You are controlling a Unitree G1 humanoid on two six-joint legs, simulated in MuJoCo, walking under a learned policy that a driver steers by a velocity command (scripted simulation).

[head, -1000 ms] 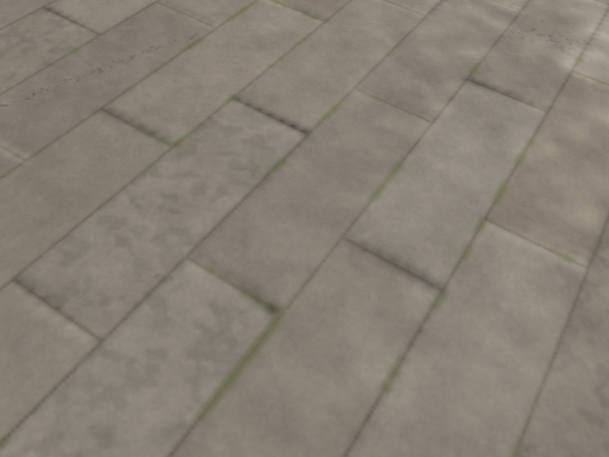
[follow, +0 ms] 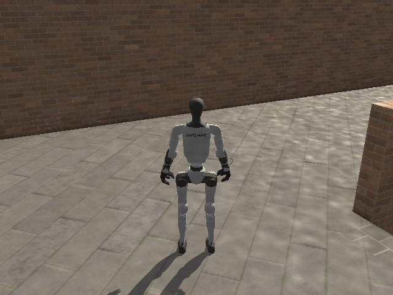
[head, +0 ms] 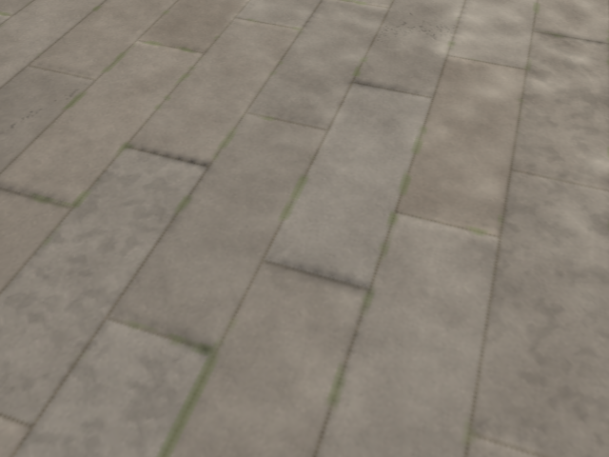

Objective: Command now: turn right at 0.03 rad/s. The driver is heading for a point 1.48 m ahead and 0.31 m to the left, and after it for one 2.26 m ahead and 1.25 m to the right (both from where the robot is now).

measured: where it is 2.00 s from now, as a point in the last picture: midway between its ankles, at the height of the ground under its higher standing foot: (326, 384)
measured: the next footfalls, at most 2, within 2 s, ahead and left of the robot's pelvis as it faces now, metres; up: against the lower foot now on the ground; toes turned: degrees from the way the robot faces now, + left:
right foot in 0.80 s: +0.09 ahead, -0.13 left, +0.00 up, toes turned -1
left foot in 1.26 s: +0.46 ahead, +0.10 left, +0.00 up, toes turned +3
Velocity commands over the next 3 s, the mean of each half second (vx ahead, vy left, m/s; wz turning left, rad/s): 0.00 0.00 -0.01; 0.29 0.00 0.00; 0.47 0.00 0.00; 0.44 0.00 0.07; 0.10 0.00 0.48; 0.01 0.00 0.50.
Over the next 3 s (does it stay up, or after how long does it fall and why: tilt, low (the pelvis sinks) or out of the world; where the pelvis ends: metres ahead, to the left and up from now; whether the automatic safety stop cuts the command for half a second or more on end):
stays up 0.81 -0.04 0.01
